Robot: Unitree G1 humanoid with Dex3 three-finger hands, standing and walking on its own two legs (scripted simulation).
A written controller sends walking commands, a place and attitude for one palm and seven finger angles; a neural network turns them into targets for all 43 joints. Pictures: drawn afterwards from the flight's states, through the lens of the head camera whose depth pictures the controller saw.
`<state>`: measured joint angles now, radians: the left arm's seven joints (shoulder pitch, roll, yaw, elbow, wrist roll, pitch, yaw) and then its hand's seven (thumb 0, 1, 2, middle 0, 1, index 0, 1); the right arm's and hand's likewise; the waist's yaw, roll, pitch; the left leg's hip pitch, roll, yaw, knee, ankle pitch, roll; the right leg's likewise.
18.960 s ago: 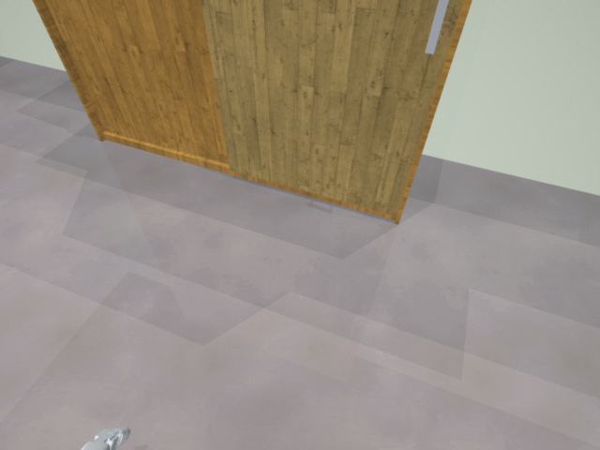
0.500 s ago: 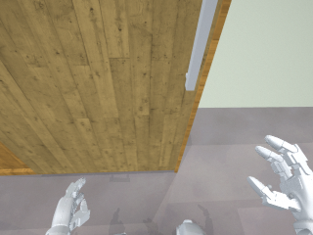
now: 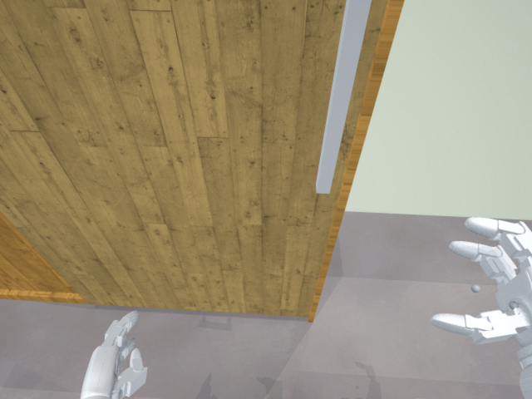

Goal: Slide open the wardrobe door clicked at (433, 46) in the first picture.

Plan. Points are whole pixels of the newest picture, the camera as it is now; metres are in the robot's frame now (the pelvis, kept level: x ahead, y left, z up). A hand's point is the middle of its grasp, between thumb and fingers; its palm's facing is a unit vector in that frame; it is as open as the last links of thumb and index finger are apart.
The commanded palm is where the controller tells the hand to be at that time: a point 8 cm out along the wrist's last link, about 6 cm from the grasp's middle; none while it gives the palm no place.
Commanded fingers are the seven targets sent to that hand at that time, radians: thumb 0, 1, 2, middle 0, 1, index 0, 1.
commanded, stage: raise the hand with hooked fingers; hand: right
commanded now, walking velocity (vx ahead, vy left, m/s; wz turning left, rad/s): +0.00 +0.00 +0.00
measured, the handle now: (335, 106) +0.51 -0.09 +0.20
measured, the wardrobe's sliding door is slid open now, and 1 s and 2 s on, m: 0.00 0.00 0.00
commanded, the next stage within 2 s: move the hooked fingers beside the handle in 0.94 s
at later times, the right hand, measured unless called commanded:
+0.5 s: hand out of the picture +0.25 -0.28 +0.22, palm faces +0.16 +0.98 -0.08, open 14.0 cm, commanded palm +0.22 -0.32 +0.21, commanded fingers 0.00 0.50 -0.30 0.30 1.20 0.30 1.20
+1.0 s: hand (505, 233) +0.26 -0.24 +0.20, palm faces +0.14 +0.99 -0.06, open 14.0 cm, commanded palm +0.22 -0.29 +0.21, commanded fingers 0.00 0.50 -0.30 0.30 1.20 0.30 1.20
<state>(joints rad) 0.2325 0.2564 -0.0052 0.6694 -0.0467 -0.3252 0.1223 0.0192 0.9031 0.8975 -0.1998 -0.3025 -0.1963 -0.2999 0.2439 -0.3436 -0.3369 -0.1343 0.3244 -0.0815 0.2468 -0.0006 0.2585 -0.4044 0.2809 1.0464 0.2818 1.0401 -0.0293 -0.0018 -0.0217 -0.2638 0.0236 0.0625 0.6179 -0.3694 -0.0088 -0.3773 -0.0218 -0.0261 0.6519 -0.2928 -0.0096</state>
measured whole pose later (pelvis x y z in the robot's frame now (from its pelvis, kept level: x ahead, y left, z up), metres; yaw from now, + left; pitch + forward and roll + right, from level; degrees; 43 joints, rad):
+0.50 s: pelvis -0.02 +0.01 +0.02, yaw -1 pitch -4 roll +1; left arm 0.17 0.25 -0.09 0.66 -0.09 -0.20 0.15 0.02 0.90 0.90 -0.21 -0.30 -0.20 -0.30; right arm -0.15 -0.49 -0.44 0.03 0.32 0.29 0.33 -0.01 0.50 -0.30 0.30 1.20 0.30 1.20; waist -0.06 -0.03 -0.02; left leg -0.08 0.02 0.09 0.42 -0.26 0.00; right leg -0.20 -0.02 0.00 0.45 -0.17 0.00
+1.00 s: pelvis -0.02 +0.03 +0.01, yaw +0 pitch -5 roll +0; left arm 0.19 0.27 -0.05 0.66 -0.10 -0.20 0.14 0.02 0.90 0.90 -0.20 -0.30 -0.20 -0.30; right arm -0.10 -0.45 -0.44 0.03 0.33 0.30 0.32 -0.01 0.51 -0.30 0.30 1.20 0.30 1.20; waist -0.04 -0.06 -0.02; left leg -0.11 -0.01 0.08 0.47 -0.28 0.03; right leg -0.21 -0.05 -0.01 0.48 -0.19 0.03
